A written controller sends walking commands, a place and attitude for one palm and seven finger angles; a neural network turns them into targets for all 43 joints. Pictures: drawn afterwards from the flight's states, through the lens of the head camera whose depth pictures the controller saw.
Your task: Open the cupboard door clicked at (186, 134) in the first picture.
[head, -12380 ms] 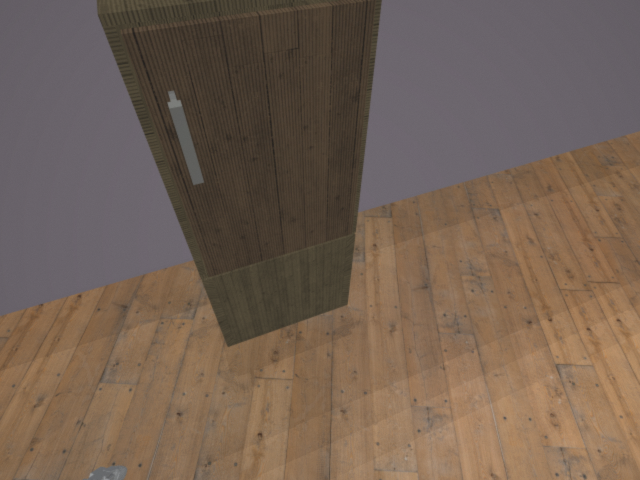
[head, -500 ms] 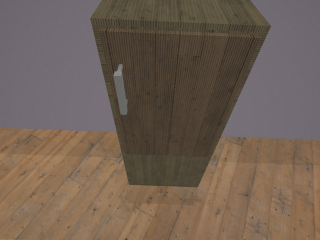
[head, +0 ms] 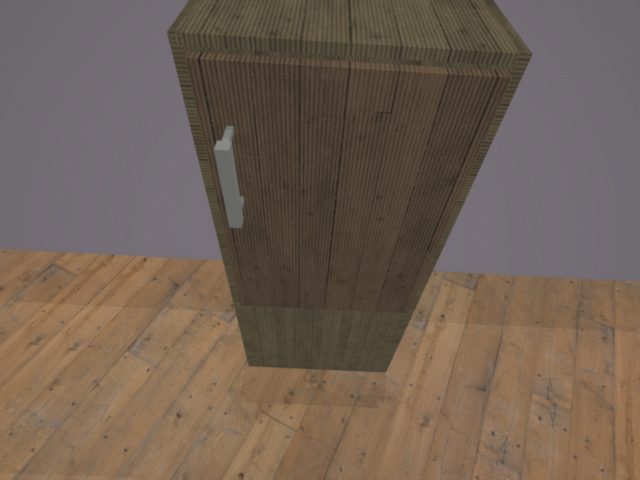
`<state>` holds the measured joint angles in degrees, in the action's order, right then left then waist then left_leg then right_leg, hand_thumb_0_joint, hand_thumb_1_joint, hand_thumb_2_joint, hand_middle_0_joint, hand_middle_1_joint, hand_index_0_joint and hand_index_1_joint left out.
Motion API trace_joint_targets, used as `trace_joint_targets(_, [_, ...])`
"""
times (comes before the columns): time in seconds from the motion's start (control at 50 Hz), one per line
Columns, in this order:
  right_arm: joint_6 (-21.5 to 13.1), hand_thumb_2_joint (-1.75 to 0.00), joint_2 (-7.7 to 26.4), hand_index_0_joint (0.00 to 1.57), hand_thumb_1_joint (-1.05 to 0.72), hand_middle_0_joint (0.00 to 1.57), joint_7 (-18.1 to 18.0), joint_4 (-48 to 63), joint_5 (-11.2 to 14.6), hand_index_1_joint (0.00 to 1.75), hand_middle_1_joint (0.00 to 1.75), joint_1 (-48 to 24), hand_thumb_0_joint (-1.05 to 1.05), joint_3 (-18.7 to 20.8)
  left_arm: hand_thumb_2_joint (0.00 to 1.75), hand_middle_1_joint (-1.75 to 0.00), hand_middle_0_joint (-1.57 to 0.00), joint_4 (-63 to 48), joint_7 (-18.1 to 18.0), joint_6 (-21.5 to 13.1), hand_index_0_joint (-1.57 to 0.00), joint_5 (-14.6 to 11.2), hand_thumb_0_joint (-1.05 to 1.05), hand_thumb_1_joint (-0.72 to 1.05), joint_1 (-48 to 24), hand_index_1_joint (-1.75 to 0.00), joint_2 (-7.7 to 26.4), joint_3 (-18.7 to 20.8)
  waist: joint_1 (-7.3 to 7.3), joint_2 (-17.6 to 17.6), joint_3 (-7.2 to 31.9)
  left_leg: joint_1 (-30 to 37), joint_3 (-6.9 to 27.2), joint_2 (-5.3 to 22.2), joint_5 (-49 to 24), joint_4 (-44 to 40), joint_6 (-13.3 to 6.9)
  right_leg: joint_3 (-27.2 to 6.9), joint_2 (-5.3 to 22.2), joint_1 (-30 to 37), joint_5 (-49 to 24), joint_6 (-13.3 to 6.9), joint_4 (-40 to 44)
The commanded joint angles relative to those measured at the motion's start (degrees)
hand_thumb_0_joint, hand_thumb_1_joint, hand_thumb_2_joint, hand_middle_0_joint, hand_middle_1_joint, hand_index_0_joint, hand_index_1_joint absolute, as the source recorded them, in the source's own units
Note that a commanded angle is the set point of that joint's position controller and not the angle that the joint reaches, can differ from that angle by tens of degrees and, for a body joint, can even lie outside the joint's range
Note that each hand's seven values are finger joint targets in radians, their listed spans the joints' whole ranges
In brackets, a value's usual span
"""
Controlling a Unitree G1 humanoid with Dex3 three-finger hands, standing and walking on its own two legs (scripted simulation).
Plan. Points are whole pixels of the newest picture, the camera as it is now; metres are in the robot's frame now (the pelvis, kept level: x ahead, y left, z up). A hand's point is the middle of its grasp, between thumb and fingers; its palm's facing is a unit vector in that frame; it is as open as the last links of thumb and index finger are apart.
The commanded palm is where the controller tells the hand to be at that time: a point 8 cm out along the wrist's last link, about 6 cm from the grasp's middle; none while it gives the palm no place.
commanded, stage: look again from close up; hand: left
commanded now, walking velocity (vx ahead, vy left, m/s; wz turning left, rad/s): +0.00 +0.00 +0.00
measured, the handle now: (232, 179) +0.51 +0.17 +0.08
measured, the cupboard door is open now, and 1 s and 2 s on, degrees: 0 0 0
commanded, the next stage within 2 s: raise the hand with hooked fingers in 0.16 s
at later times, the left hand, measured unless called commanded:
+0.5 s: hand (184, 400) +0.20 +0.17 +0.00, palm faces +0.19 -0.98 -0.04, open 7.7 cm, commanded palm +0.12 +0.23 -0.05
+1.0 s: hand (174, 408) +0.19 +0.18 +0.01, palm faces +0.06 -1.00 -0.07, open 10.5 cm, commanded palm +0.15 +0.24 +0.01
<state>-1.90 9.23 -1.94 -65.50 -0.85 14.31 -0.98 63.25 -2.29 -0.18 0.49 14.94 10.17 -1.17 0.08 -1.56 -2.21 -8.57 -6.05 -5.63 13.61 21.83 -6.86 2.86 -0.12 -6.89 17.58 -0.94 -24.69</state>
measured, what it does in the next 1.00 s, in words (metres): lowers itself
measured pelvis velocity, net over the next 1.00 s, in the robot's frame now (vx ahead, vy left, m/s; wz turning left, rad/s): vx -0.02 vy -0.07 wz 0.09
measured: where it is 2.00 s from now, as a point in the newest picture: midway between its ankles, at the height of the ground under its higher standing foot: outside the picture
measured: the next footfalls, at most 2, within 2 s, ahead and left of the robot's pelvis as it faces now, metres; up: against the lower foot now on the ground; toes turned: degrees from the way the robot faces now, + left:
none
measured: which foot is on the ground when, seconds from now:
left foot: down 0.00-1.00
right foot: down 0.00-1.00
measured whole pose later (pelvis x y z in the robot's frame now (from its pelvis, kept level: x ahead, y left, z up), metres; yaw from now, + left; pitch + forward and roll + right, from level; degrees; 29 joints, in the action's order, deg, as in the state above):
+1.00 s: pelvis -0.02 -0.07 -0.05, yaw +5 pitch +11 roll +0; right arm -11.3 13.4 -3.7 -33.5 2.4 13.6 -3.2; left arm 11.4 25.8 -18.5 -22.0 13.9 20.0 18.4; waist -0.6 1.2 5.8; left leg -39.0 0.3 -1.4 24.8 53.2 -0.9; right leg 7.6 -5.6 -37.3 24.8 -5.4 -50.6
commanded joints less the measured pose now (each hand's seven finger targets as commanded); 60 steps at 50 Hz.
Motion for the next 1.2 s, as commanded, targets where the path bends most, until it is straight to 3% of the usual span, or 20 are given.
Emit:
trace_joint_targets(0.0, [-0.7,-0.90,7.3,0.20,-0.90,0.20,-0.5,1.5,0.3,0.30,0.30,2.7,0.00,1.1,0.90,-0.30,-0.20,-1.4,-0.4,-0.7,-0.20,0.2,0.00,0.90,3.2,-0.30,6.1,1.2,0.21,1.1,-0.6,1.3,11.7,12.8,-16.1,-3.8,3.6,-6.1,6.8,-2.2,-10.0,-2.0,3.1])
trace_joint_targets(0.22, [-0.8,-0.90,7.9,0.20,-0.90,0.20,-0.6,1.3,0.3,0.30,0.30,1.7,0.00,1.2,0.90,-0.30,-0.20,-1.3,-0.3,-0.9,-0.20,0.2,0.00,0.90,3.1,-0.30,6.4,1.3,0.24,1.2,0.2,2.4,11.6,12.8,-17.3,-3.6,3.5,-6.3,7.1,-1.9,-11.2,-2.0,3.6])
trace_joint_targets(0.24, [-0.5,-0.90,8.2,0.20,-0.90,0.20,-0.2,5.0,0.9,0.30,0.30,1.6,0.00,0.7,0.90,-0.30,-0.20,-0.3,-2.5,-2.0,-0.20,1.0,0.00,0.90,6.7,-0.30,3.7,0.5,-0.37,5.9,-0.9,1.9,11.4,13.9,-42.2,6.0,5.9,-5.5,7.1,-6.3,-21.1,-0.1,0.3])
trace_joint_targets(0.26, [-8.4,-0.90,17.5,0.20,-0.90,0.20,-1.0,25.4,3.2,0.30,0.30,6.5,0.00,4.1,0.89,-0.32,-0.20,-89.2,-2.7,-12.1,-0.20,-9.6,0.00,0.88,-31.1,-0.32,21.3,12.8,-5.88,15.3,29.2,23.5,15.7,10.1,-49.1,2.8,10.2,-0.4,1.1,-9.8,-18.2,-0.1,-5.6])
trace_joint_targets(0.28, [-14.8,-0.90,12.8,0.20,-0.90,0.20,-2.3,22.5,2.3,0.30,0.30,1.0,0.00,1.2,0.88,-0.33,-0.20,-79.3,-4.4,-10.0,-0.20,-4.8,0.00,0.85,-9.7,-0.33,18.0,10.0,-1.59,25.4,29.6,29.8,16.4,13.5,-52.2,-1.9,12.2,-1.2,-0.3,-15.6,-0.8,-1.4,-15.2])
trace_joint_targets(0.3, [-15.7,-0.90,9.5,0.20,-0.90,0.20,-1.9,21.5,2.6,0.30,0.30,0.6,0.00,2.3,0.87,-0.34,-0.21,-68.8,-5.5,-3.3,-0.21,-6.6,0.00,0.83,7.0,-0.34,6.2,4.4,-1.14,18.9,19.0,17.7,15.3,11.9,-40.9,-4.2,15.2,-0.3,-0.4,-17.1,5.0,-0.8,-20.6])
trace_joint_targets(0.32, [-15.2,-0.90,9.5,0.20,-0.90,0.20,-1.2,21.1,2.8,0.30,0.30,1.4,0.00,2.6,0.86,-0.36,-0.21,-63.0,-4.0,-2.4,-0.21,-9.1,0.00,0.81,8.2,-0.36,-1.8,0.1,-2.53,6.4,8.1,9.6,13.6,11.4,-32.8,-3.4,13.2,-0.3,0.2,-20.5,4.2,-0.1,-19.8])
trace_joint_targets(0.34, [-15.3,-0.90,12.1,0.20,-0.90,0.20,-0.5,25.1,2.5,0.30,0.30,-0.6,0.00,4.0,0.85,-0.37,-0.21,-65.2,-2.4,-5.4,-0.21,-10.3,0.00,0.78,1.7,-0.37,1.0,2.7,-3.44,-0.9,2.4,1.9,13.4,10.6,-24.7,1.1,9.9,0.8,0.6,-23.0,5.7,-0.1,-15.7])
trace_joint_targets(0.38, [-14.7,-0.90,14.0,0.20,-0.90,0.20,0.3,28.8,1.0,0.30,0.30,-2.1,0.00,5.2,0.83,-0.40,-0.21,-56.7,2.2,-12.8,-0.21,-11.7,0.00,0.74,6.8,-0.40,3.6,9.4,-2.52,-9.6,4.5,-8.5,12.2,7.7,-9.5,12.0,9.0,2.4,-0.6,-25.1,1.7,-0.9,-9.4])
trace_joint_targets(0.42, [-13.6,-0.90,13.8,0.20,-0.90,0.20,1.6,32.5,1.1,0.30,0.30,-4.2,0.00,4.9,0.81,-0.43,-0.22,-51.4,8.8,-21.2,-0.22,-13.5,0.00,0.69,15.3,-0.43,3.7,12.2,0.24,-5.3,8.8,-17.6,10.3,5.3,-5.5,18.2,10.2,2.4,-0.5,-26.4,-0.8,-1.7,-14.7])
trace_joint_targets(0.46, [-13.2,-0.90,14.0,0.20,-0.90,0.20,2.2,35.7,1.6,0.30,0.30,-7.9,0.00,5.4,0.79,-0.47,-0.22,-49.7,17.2,-30.1,-0.22,-16.6,0.00,0.64,16.1,-0.47,3.5,12.3,1.39,-11.7,8.2,-30.0,7.9,4.0,2.0,25.5,8.9,-1.5,0.2,-30.8,3.3,-1.8,-19.6])
trace_joint_targets(0.5, [-13.1,-0.90,14.1,0.20,-0.90,0.20,2.4,39.4,2.9,0.30,0.30,-8.1,0.00,5.8,0.77,-0.50,-0.22,-47.9,24.3,-34.4,-0.22,-18.3,0.00,0.60,16.5,-0.50,7.5,15.4,1.79,-8.8,9.7,-37.0,6.6,3.1,5.4,30.2,8.2,-9.2,2.3,-28.1,3.3,-1.3,-20.2])
trace_joint_targets(0.56, [-11.8,-0.90,14.0,0.20,-0.90,0.20,1.4,46.0,3.9,0.30,0.30,-9.8,0.00,5.2,0.74,-0.54,-0.23,-59.2,26.1,-29.4,-0.23,-21.1,0.00,0.53,12.0,-0.54,13.3,20.4,3.13,-1.3,17.0,-38.0,5.2,2.6,8.2,29.9,6.8,-12.8,2.5,-22.9,9.8,-0.2,-17.8])
trace_joint_targets(0.64, [-10.9,-0.90,12.0,0.20,-0.90,0.20,-0.7,45.8,3.4,0.30,0.30,-4.8,0.00,4.6,0.70,-0.60,-0.23,-72.7,21.1,-29.0,-0.23,-21.7,0.00,0.43,-0.2,-0.60,16.5,24.0,0.03,4.5,19.0,-34.4,7.1,4.6,6.3,32.2,5.6,-15.6,2.3,-23.9,8.9,1.9,-15.8])
trace_joint_targets(0.74, [-12.6,-0.90,12.3,0.20,-0.90,0.20,-2.1,41.2,2.8,0.30,0.30,-2.5,0.00,3.1,0.65,-0.68,-0.24,-74.2,22.2,-32.9,-0.24,-19.5,0.00,0.32,-6.3,-0.68,15.4,17.9,-4.84,6.8,16.9,-31.8,9.0,5.9,2.8,33.5,4.7,-13.8,1.5,-26.3,-0.6,2.8,-16.7])
trace_joint_targets(0.8, [-13.0,-0.90,13.5,0.20,-0.90,0.20,-2.7,40.2,3.6,0.30,0.30,-3.2,0.00,2.4,0.62,-0.72,-0.25,-65.8,26.4,-29.3,-0.25,-21.0,0.00,0.25,-6.5,-0.72,17.8,19.5,-4.11,6.0,14.4,-33.1,9.4,5.8,4.3,32.8,4.8,-15.5,2.4,-24.8,2.0,3.7,-14.2])
trace_joint_targets(0.9, [-12.6,-0.90,13.4,0.20,-0.90,0.20,-2.9,41.2,3.9,0.30,0.30,-4.2,0.00,1.9,0.57,-0.80,-0.25,-60.9,28.5,-21.0,-0.25,-24.2,0.00,0.13,-2.6,-0.80,21.9,27.2,0.50,2.1,20.4,-32.4,10.1,5.8,0.6,29.4,5.8,-17.7,5.6,-12.5,-8.4,5.4,-12.7])
trace_joint_targets(1.02, [-13.5,-0.90,13.5,0.20,-0.90,0.20,-1.9,41.1,3.7,0.30,0.30,-2.8,0.00,2.3,0.51,-0.88,-0.27,-61.8,27.8,-22.3,-0.27,-24.9,0.00,-0.01,-3.0,-0.88,20.1,28.2,0.78,-1.7,20.1,-30.8,9.7,5.8,-2.4,26.2,6.1,-16.5,5.7,-10.2,-19.3,6.6,-13.6])
trace_joint_targets(1.1, [-14.2,-0.90,14.3,0.20,-0.90,0.20,-1.9,40.8,4.0,0.30,0.30,-2.2,0.00,2.7,0.47,-0.94,-0.27,-60.4,28.5,-22.4,-0.27,-25.0,0.00,-0.10,-4.1,-0.94,20.8,28.7,0.71,-2.6,18.4,-29.4,9.3,5.7,-2.1,25.2,5.8,-16.3,5.3,-11.5,-16.5,6.8,-12.5])
trace_joint_targets(1.18, [-14.7,-0.90,14.1,0.20,-0.90,0.20,-2.6,40.3,4.2,0.30,0.30,-2.2,0.00,2.8,0.43,-1.00,-0.28,-63.3,28.3,-22.7,-0.28,-24.5,0.00,-0.20,-8.3,-1.00,22.2,28.6,0.53,2.4,19.6,-24.7,8.6,5.6,-2.6,22.9,5.2,-13.6,4.1,-12.5,-11.8,5.4,-11.0])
